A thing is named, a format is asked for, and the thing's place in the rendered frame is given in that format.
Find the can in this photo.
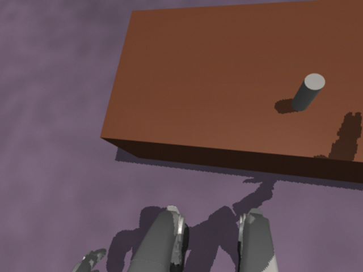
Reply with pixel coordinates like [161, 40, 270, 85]
[291, 73, 325, 111]

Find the left robot foot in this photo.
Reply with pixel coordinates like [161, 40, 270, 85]
[170, 224, 189, 272]

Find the left robot hand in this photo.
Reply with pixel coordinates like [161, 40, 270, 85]
[71, 248, 106, 272]

